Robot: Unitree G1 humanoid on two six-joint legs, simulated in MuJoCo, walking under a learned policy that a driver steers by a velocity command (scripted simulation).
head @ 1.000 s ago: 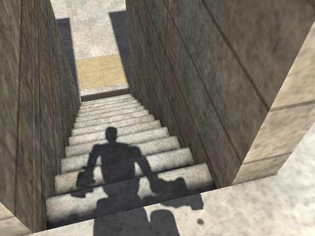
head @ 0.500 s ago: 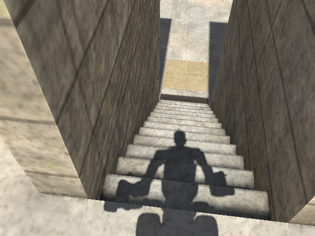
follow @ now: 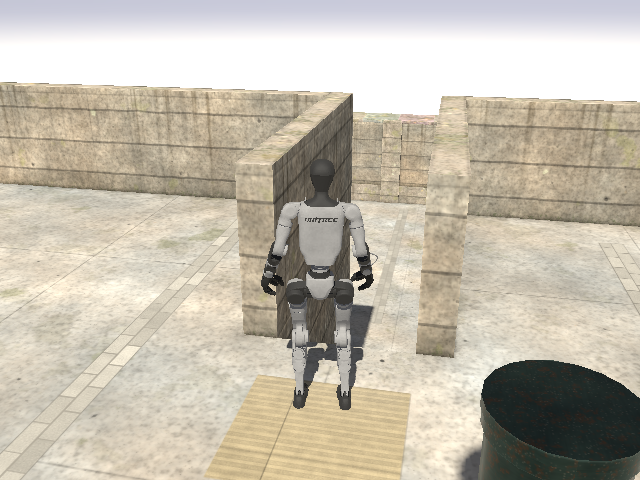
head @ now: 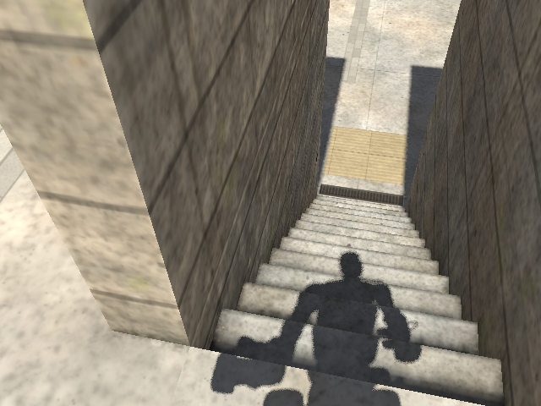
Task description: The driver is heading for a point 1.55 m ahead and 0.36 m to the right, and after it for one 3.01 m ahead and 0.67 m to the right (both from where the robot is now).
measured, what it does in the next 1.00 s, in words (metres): steps on the spot, turning right: right foot, then left foot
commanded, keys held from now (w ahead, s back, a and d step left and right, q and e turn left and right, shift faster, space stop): e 0.72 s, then no key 0.04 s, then w+q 0.24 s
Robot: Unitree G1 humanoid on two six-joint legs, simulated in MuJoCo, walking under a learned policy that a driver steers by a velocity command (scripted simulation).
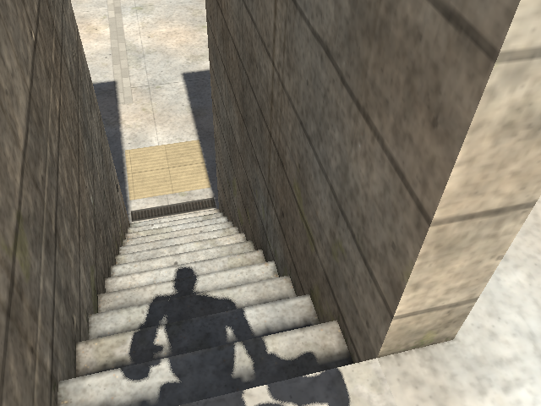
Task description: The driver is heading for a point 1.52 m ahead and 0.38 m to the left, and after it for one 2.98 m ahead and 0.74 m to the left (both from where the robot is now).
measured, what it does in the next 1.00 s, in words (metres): walks ahead, turning left: right foot, then left foot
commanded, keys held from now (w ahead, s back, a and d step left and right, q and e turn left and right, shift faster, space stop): w+q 0.82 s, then w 0.04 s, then w+e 0.14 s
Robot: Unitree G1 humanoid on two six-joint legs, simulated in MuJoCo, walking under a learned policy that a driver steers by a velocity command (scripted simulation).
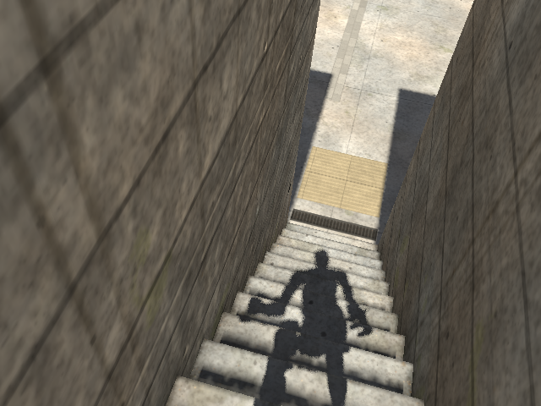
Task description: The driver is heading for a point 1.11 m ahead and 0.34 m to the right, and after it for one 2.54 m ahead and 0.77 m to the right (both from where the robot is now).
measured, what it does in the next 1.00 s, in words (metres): goes down, turning right: right foot 0.21 m lower, then left foot 0.20 m lower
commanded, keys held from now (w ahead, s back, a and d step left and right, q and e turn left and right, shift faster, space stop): w+e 0.72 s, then w+q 0.28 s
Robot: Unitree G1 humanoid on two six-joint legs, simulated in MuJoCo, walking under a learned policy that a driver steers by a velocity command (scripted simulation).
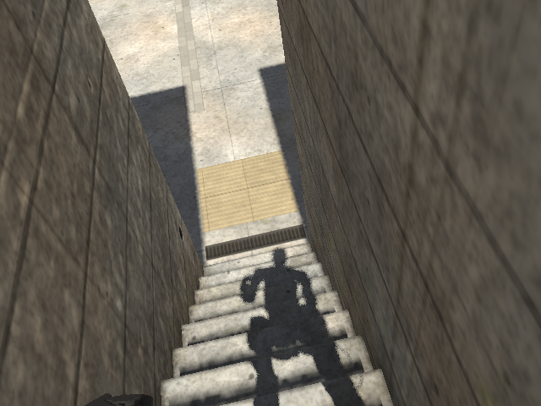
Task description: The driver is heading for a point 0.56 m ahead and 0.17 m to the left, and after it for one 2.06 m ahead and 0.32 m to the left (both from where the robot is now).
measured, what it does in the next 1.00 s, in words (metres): goes down, turning left: right foot 0.21 m lower, then left foot 0.21 m lower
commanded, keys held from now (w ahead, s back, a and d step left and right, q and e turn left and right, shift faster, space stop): w+q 0.66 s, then w+e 0.14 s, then e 0.20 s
